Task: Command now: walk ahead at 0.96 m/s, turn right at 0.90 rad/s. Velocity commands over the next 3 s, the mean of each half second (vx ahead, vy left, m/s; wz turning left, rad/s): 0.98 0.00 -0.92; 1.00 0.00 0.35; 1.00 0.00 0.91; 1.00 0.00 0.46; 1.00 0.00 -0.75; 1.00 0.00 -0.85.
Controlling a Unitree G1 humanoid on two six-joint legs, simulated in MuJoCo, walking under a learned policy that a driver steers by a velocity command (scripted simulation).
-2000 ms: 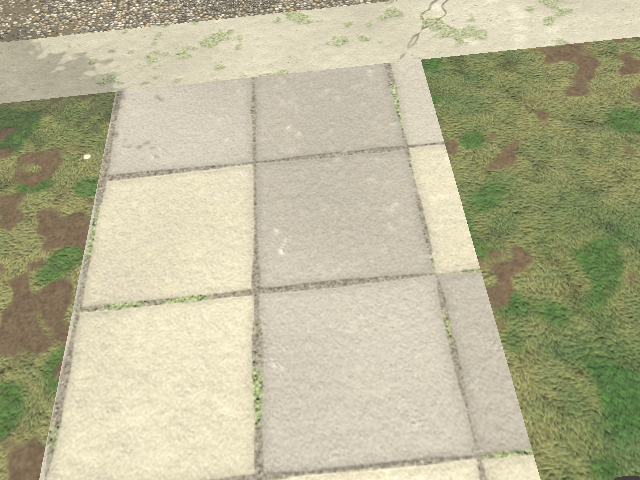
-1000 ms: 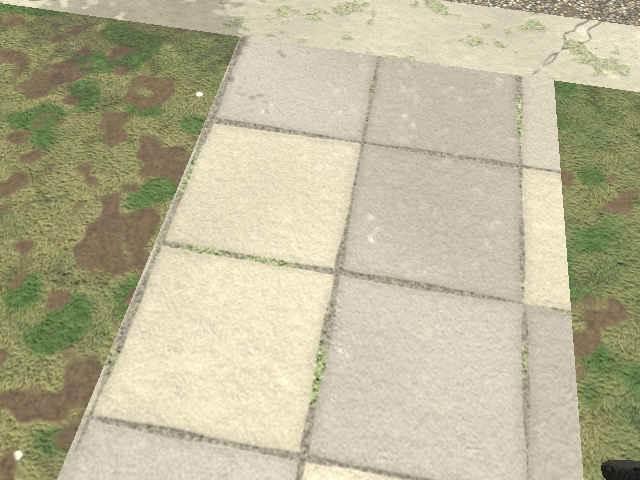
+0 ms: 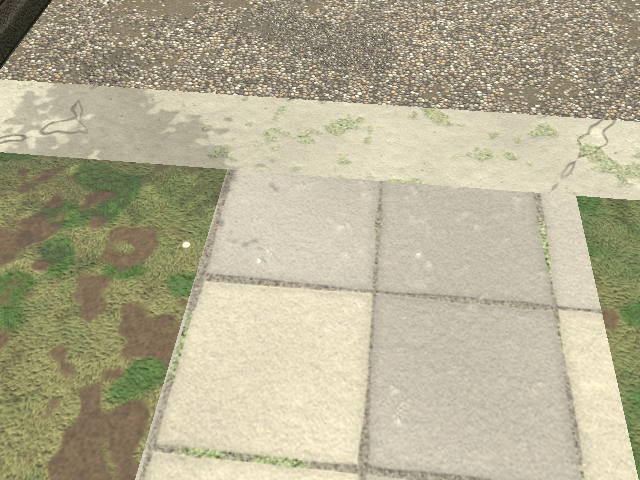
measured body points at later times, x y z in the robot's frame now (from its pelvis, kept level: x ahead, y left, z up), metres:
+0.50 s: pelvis +0.43 -0.09 -0.01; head +0.46 -0.10 +0.44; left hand +0.60 +0.14 -0.14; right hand +0.45 -0.38 -0.10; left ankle +0.52 +0.07 -0.64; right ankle +0.41 -0.09 -0.73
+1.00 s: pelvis +0.92 -0.23 +0.01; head +0.93 -0.24 +0.46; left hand +1.19 -0.08 -0.06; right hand +0.78 -0.48 -0.12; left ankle +0.87 -0.18 -0.73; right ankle +0.98 -0.44 -0.66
